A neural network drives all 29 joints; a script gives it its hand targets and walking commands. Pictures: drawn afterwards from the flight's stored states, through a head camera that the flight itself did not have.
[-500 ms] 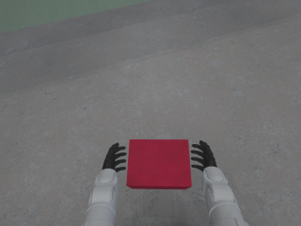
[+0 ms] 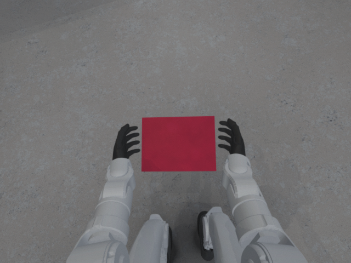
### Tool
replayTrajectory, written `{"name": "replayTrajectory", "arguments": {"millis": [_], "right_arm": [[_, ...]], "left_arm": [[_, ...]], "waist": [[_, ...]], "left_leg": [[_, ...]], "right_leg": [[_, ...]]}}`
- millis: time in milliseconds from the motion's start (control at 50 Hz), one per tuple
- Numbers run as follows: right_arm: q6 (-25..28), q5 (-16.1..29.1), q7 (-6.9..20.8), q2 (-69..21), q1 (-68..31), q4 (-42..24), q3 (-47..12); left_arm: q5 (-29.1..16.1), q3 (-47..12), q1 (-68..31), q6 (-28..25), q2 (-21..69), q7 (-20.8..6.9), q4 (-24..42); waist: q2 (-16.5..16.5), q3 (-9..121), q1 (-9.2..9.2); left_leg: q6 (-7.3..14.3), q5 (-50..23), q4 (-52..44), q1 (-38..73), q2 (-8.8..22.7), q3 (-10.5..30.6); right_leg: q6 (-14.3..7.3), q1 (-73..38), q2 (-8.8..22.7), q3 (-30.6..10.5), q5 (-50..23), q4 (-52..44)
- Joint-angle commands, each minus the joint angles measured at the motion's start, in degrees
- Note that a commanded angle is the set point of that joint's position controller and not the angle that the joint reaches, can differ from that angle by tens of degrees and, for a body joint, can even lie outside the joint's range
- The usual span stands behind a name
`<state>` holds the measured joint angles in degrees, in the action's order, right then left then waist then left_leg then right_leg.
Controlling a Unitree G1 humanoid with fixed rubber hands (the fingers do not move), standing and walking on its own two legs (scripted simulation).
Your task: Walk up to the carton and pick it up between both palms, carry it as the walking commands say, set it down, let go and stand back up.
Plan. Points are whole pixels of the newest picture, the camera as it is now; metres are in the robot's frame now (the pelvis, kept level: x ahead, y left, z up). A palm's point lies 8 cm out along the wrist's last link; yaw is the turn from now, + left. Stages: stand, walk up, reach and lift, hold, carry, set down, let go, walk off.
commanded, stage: set down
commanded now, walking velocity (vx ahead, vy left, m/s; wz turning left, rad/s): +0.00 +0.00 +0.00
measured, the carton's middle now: (179, 145) +0.42 +0.02 -0.17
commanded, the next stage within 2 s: none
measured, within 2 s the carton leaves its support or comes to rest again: neither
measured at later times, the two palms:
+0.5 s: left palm (131, 152) +0.40 +0.16 -0.17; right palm (225, 149) +0.41 -0.11 -0.17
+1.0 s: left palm (137, 149) +0.44 +0.16 -0.24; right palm (220, 146) +0.44 -0.11 -0.25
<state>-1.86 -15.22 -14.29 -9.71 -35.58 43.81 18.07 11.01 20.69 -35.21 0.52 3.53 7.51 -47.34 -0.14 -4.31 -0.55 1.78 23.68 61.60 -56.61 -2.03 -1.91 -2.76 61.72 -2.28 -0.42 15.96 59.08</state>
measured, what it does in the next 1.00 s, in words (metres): lowers itself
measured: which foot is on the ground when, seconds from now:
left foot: down 0.00-1.00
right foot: down 0.00-1.00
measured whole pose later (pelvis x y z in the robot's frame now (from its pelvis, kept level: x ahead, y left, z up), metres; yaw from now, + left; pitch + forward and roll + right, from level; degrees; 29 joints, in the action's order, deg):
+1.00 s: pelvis -0.03 +0.00 -0.15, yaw +2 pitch +34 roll +2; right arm -9.4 -12.7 -15.4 -3.3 -56.9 43.1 22.1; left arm 4.9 19.5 -57.6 8.1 -1.2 8.5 -47.7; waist -0.1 -4.3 -0.5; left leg 1.8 31.8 95.8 -97.6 -4.0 -2.3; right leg -2.4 102.9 -2.3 -0.4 22.9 92.3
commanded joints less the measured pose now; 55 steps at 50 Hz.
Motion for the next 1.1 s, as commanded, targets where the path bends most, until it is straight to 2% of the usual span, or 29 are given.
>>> {"name": "replayTrajectory", "arguments": {"millis": [0,20,80,100,120,140,200,240,280,300,320,340,360,380,400,500,560,620,660,740,760,780,840,860,900,960,1020,1060,1080], "right_arm": [[2.48,4.93,7.42,-30.12,-26.09,1.20,-21.38],[2.47,4.70,7.13,-30.02,-27.33,0.73,-21.43],[2.81,6.79,6.55,-30.10,-29.79,-1.81,-23.95],[2.80,7.39,6.55,-30.27,-29.64,-1.68,-24.41],[2.60,6.98,6.24,-30.31,-29.28,-1.82,-23.50],[2.46,7.21,6.41,-29.68,-30.24,-0.42,-22.69],[2.55,8.72,6.59,-31.71,-33.31,-4.23,-26.12],[2.29,8.58,6.65,-30.93,-34.34,-3.64,-24.82],[2.17,8.28,6.63,-31.94,-34.11,-3.03,-24.78],[1.64,7.40,6.91,-32.82,-34.04,-1.76,-23.50],[1.51,7.93,7.27,-34.13,-34.77,-1.46,-24.71],[1.45,7.09,7.40,-33.31,-34.50,-0.89,-23.16],[1.64,8.18,7.78,-34.65,-35.57,-2.25,-24.92],[1.63,8.02,8.03,-35.11,-35.55,-1.91,-24.65],[1.40,8.09,8.06,-35.56,-36.10,-1.80,-24.90],[0.73,9.23,8.61,-38.00,-40.89,-4.04,-25.87],[-0.24,9.83,8.74,-38.57,-44.23,-3.74,-25.40],[-0.93,11.10,9.67,-39.82,-47.12,-4.24,-26.24],[-1.99,9.43,9.92,-40.30,-46.53,-1.72,-23.86],[-3.09,10.26,10.97,-42.08,-50.06,-2.64,-24.11],[-3.34,9.90,11.15,-41.59,-50.22,-2.15,-23.36],[-3.91,9.56,11.55,-42.57,-50.45,0.08,-22.73],[-4.95,9.06,12.38,-42.26,-53.59,0.13,-21.24],[-5.05,8.56,12.38,-41.53,-54.70,-1.03,-20.92],[-5.66,8.63,12.91,-42.22,-55.91,0.03,-20.99],[-6.50,8.30,13.60,-42.76,-57.80,0.18,-19.93],[-7.66,7.46,14.50,-43.11,-58.80,2.42,-19.00],[-8.19,7.55,15.07,-44.20,-60.25,1.41,-18.13],[-8.25,7.86,15.11,-43.91,-60.96,0.96,-19.24]], "left_arm": [[-5.02,-20.89,-30.48,-4.00,26.10,-7.26,1.87],[-5.88,-21.70,-32.14,-4.03,25.91,-7.43,2.30],[-6.24,-22.45,-33.63,-4.24,24.23,-6.92,2.77],[-6.57,-23.20,-34.06,-4.15,24.74,-6.74,3.21],[-6.67,-22.59,-34.79,-4.05,23.61,-6.81,2.97],[-7.58,-23.66,-36.01,-3.62,25.36,-7.00,2.48],[-7.81,-24.11,-36.39,-3.47,26.33,-6.98,3.42],[-8.04,-23.88,-37.63,-2.87,27.30,-7.14,2.36],[-8.20,-23.69,-36.96,-2.72,27.94,-7.55,0.85],[-8.54,-23.61,-40.33,-2.38,27.83,-7.91,2.11],[-7.62,-22.82,-39.03,-2.22,28.53,-8.13,1.01],[-8.26,-23.70,-39.95,-2.25,29.20,-8.38,2.09],[-8.06,-23.95,-39.60,-2.09,30.04,-8.49,1.39],[-8.83,-25.56,-39.86,-2.04,32.15,-8.73,1.50],[-8.16,-24.21,-40.61,-1.83,30.56,-9.02,1.45],[-9.60,-26.37,-45.65,-0.95,33.29,-10.10,3.06],[-10.21,-26.70,-49.63,-0.10,33.20,-10.11,4.51],[-10.32,-26.94,-49.72,1.03,36.26,-10.52,2.85],[-10.10,-26.14,-51.57,1.78,35.96,-10.96,2.39],[-9.99,-26.15,-53.62,2.98,38.12,-11.68,2.70],[-10.05,-26.14,-54.56,3.27,38.95,-11.90,2.71],[-9.37,-25.04,-54.80,3.66,38.31,-12.09,1.95],[-8.89,-24.51,-57.77,4.82,39.25,-12.41,1.80],[-9.38,-24.65,-59.51,5.04,39.75,-12.75,2.57],[-9.00,-24.12,-59.92,5.66,40.24,-12.92,1.51],[-8.96,-24.59,-62.70,6.49,41.78,-13.15,2.81],[-7.84,-22.28,-61.30,8.02,42.47,-13.95,-1.55],[-7.99,-22.16,-64.96,8.06,42.13,-14.59,2.22],[-7.90,-22.35,-64.83,8.14,42.69,-14.63,1.94]], "waist": [[-0.65,37.50,-4.50],[-1.69,38.45,-3.41],[-1.32,42.42,-4.96],[-0.53,43.24,-4.74],[-1.30,43.08,-4.02],[-0.03,43.27,-2.92],[-1.29,48.02,-5.00],[-0.34,47.66,-4.13],[-1.85,47.70,-3.82],[-1.94,47.43,-2.33],[-1.22,47.60,-4.58],[-1.06,48.69,-2.25],[-1.22,50.00,-3.68],[-0.99,52.38,-2.36],[-1.13,51.58,-3.55],[-1.87,58.31,-2.37],[-1.68,59.68,-1.85],[-1.21,61.27,-2.75],[-2.21,58.87,-0.93],[-1.44,61.08,-1.83],[-1.13,61.86,-0.71],[-1.72,59.62,-1.49],[-1.30,58.92,-0.54],[-1.14,59.77,0.50],[-1.47,60.13,-0.18],[-1.03,60.69,0.61],[-1.68,58.72,0.50],[-2.07,59.74,0.47],[-1.47,62.74,-0.55]], "left_leg": [[1.46,-5.56,-2.21,-6.22,-4.89,6.74],[1.36,-4.54,-0.64,-7.54,-5.21,6.53],[1.43,-5.52,1.61,-8.92,-5.35,5.91],[1.22,-5.11,1.93,-8.98,-5.50,5.83],[1.49,-5.00,2.52,-9.40,-5.59,6.24],[1.20,-4.37,2.97,-9.91,-5.71,6.16],[1.36,-5.50,4.98,-11.25,-6.00,5.82],[1.00,-4.95,6.06,-13.31,-6.16,5.86],[1.12,-5.19,7.61,-15.95,-6.30,5.96],[1.29,-4.37,8.01,-16.09,-6.27,6.58],[1.27,-4.60,8.49,-17.38,-6.34,6.27],[0.97,-4.72,9.41,-18.18,-6.55,6.54],[1.01,-5.72,10.12,-18.21,-6.48,6.26],[0.91,-6.85,10.66,-17.47,-6.67,6.99],[0.93,-6.32,12.01,-20.43,-6.58,6.46],[0.73,-7.99,15.99,-23.46,-7.11,6.15],[0.76,-6.55,17.37,-24.90,-7.30,6.17],[0.70,-6.63,18.98,-24.49,-7.40,6.34],[0.66,-5.01,20.01,-27.48,-7.46,6.43],[0.55,-4.42,21.87,-29.44,-7.73,5.50],[0.32,-4.27,22.67,-29.29,-7.91,5.84],[0.33,-2.98,23.08,-31.37,-7.81,5.78],[0.33,-0.64,24.82,-32.50,-7.89,5.35],[0.10,-1.61,25.50,-32.61,-7.97,5.61],[0.17,-1.02,26.45,-33.45,-8.02,5.50],[-0.15,0.09,27.79,-34.66,-8.23,5.01],[-0.20,1.73,29.54,-37.88,-8.22,4.84],[0.15,1.78,30.44,-38.86,-8.20,4.93],[-0.10,0.40,31.84,-39.84,-8.32,4.08]], "right_leg": [[0.83,-17.84,-4.48,-7.75,-2.26,1.18],[1.02,-17.17,-4.54,-7.57,-0.86,1.72],[1.34,-16.22,-4.85,-7.78,-2.34,3.94],[1.41,-16.04,-5.00,-7.36,-1.91,4.62],[1.51,-14.77,-5.11,-7.27,-1.89,5.06],[1.18,-13.76,-5.01,-7.08,-1.06,5.68],[1.55,-14.77,-5.32,-7.32,-2.88,7.77],[1.52,-12.68,-5.42,-7.24,-2.27,9.01],[1.96,-11.39,-5.49,-7.44,-2.76,9.87],[1.85,-9.68,-5.67,-6.99,-2.13,10.75],[1.87,-9.63,-5.62,-7.73,-2.47,11.09],[1.90,-8.25,-5.61,-7.29,-2.89,12.18],[1.93,-8.20,-5.73,-7.56,-4.06,12.61],[2.03,-7.05,-5.83,-6.57,-5.84,14.15],[2.13,-7.41,-5.70,-8.07,-4.97,14.15],[2.50,-6.92,-6.18,-7.52,-7.85,18.13],[2.64,-4.96,-6.46,-7.20,-6.58,20.22],[2.56,-2.36,-6.79,-6.81,-5.41,22.03],[2.73,0.08,-6.81,-6.25,-4.37,23.05],[2.49,0.56,-7.18,-6.25,-4.08,25.01],[2.53,1.87,-7.25,-5.79,-3.65,25.92],[2.65,3.20,-6.95,-5.78,-2.36,26.34],[2.14,7.28,-7.27,-5.35,1.18,27.45],[2.21,7.10,-7.19,-5.39,0.30,28.11],[2.37,9.11,-7.21,-4.48,0.94,29.58],[2.00,9.59,-7.40,-4.41,2.00,30.79],[2.20,12.59,-7.26,-3.90,3.63,32.24],[2.14,12.92,-7.28,-4.17,3.80,33.07],[1.95,11.30,-7.34,-4.81,2.30,33.93]]}}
